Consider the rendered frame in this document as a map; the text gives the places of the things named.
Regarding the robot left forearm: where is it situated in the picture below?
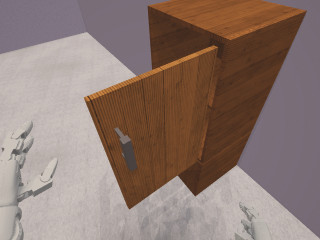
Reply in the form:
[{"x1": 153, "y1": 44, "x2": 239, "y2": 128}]
[{"x1": 0, "y1": 205, "x2": 24, "y2": 240}]

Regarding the left robot hand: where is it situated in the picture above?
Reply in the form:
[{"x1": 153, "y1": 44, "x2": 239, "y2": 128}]
[{"x1": 0, "y1": 120, "x2": 58, "y2": 207}]

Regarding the right robot hand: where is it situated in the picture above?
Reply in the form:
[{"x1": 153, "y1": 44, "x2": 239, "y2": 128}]
[{"x1": 234, "y1": 202, "x2": 273, "y2": 240}]

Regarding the cupboard door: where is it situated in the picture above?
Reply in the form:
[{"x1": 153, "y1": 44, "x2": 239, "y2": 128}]
[{"x1": 84, "y1": 45, "x2": 218, "y2": 210}]

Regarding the handle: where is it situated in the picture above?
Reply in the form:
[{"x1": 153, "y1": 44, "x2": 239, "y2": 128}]
[{"x1": 114, "y1": 127, "x2": 137, "y2": 171}]

